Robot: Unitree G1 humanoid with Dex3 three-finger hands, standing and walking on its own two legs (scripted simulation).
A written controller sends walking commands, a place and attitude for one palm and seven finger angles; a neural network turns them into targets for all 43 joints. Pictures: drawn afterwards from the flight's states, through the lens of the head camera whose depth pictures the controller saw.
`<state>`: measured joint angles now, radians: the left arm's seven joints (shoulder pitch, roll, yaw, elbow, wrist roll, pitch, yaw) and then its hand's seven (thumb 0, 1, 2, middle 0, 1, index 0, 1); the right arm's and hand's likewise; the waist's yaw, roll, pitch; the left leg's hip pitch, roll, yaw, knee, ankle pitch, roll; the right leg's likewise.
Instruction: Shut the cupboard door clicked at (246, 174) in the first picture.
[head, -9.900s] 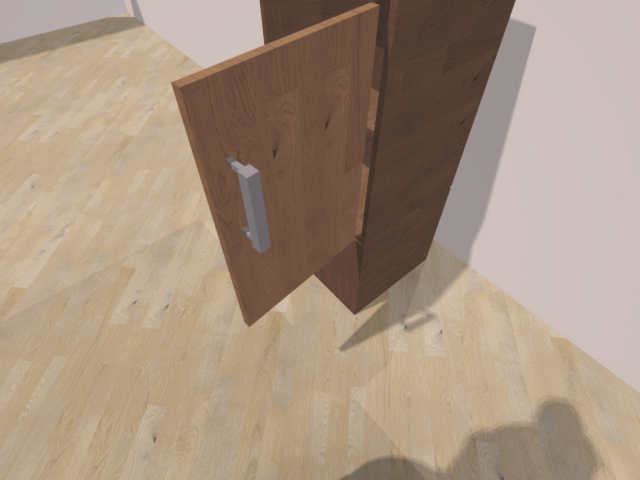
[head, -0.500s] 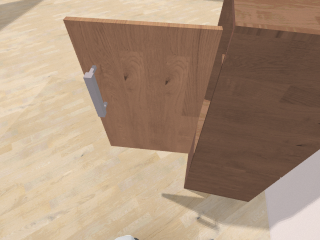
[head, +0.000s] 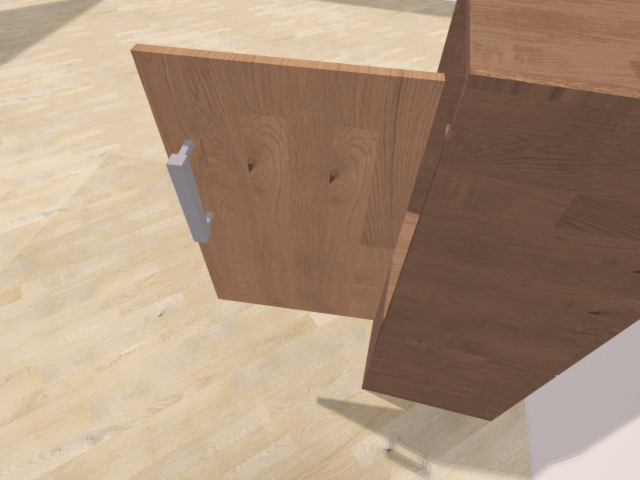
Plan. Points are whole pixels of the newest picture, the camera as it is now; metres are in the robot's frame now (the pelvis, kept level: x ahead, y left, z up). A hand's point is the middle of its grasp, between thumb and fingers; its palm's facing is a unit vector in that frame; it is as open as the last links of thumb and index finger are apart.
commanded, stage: look again from close up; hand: left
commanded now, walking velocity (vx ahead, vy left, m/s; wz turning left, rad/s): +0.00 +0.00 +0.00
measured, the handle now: (195, 193) +0.50 +0.24 +0.04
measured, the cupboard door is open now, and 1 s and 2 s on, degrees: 96 96 96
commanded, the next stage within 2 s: shuffle to correct the standing spot in 0.54 s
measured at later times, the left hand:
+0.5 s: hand out of the picture +0.01 +0.19 -0.17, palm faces +0.00 -0.98 -0.20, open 7.4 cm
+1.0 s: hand out of the picture -0.02 +0.21 -0.19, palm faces +0.03 -0.98 -0.18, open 7.4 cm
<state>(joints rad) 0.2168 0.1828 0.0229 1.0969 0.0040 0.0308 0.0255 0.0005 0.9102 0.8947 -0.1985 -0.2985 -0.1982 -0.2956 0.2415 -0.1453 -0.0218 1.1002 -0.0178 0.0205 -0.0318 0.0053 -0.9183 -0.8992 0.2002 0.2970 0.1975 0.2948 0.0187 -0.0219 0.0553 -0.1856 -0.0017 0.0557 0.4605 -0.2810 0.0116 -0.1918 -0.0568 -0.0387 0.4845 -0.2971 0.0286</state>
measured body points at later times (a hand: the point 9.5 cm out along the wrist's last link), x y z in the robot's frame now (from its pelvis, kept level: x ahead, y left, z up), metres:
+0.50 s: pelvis -0.02 +0.01 +0.00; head -0.02 +0.01 +0.45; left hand +0.01 +0.24 -0.16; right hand +0.02 -0.23 -0.15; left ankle -0.02 +0.11 -0.74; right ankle -0.03 -0.13 -0.74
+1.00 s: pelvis +0.00 +0.03 -0.01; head +0.01 +0.05 +0.44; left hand -0.02 +0.26 -0.17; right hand -0.03 -0.20 -0.16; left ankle -0.02 +0.11 -0.74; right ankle -0.03 -0.13 -0.74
